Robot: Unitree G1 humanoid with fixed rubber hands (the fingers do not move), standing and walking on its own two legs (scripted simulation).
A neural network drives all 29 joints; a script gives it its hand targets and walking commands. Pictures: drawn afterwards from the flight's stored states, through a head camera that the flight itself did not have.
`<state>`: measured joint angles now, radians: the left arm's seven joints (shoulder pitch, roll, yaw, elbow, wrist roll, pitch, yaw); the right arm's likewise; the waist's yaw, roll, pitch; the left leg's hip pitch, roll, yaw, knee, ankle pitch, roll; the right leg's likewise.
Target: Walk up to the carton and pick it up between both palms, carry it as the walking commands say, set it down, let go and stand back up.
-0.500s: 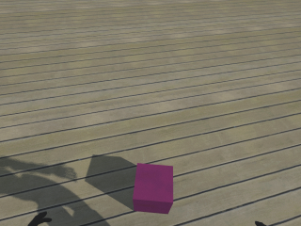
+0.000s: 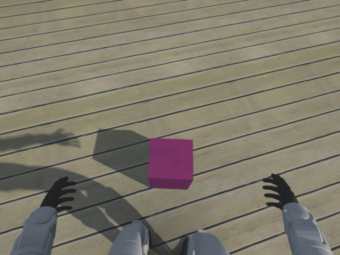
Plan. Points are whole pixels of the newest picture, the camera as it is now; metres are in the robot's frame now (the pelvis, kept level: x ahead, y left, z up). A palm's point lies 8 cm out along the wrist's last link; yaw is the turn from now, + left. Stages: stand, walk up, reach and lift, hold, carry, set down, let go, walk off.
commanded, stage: reach and lift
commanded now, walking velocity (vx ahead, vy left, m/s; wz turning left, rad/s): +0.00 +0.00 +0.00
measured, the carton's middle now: (170, 165) +0.48 +0.00 -0.62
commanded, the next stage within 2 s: none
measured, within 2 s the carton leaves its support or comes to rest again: neither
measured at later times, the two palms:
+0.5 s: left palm (93, 160) +0.34 +0.24 -0.14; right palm (257, 163) +0.36 -0.24 -0.13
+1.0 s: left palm (117, 127) +0.47 +0.20 -0.18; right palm (233, 131) +0.48 -0.19 -0.18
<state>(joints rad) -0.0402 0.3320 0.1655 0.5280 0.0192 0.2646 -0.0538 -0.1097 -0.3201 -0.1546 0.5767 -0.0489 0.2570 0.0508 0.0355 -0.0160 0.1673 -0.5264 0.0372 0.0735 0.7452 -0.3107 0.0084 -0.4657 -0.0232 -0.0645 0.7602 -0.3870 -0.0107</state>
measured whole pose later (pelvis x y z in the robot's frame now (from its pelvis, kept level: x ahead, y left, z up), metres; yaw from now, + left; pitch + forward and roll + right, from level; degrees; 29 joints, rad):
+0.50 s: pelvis -0.06 +0.01 -0.05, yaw -1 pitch +24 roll -1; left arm -0.71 0.26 0.22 0.72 -0.03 0.33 0.05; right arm -0.77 -0.35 -0.21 0.82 0.01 0.30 0.05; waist 0.02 -0.01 0.12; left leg -1.11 0.05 0.08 0.96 -0.27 0.03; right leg -1.06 -0.03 -0.05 1.00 -0.36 -0.01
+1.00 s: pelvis -0.05 +0.00 -0.08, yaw -1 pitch +44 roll +0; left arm -1.19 0.26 0.34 0.90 0.01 0.17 0.04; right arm -1.22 -0.30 -0.28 0.94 0.01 0.17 -0.01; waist 0.02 -0.01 0.01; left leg -1.52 0.06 0.07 1.01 -0.24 0.03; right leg -1.48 -0.02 -0.05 1.06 -0.34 -0.02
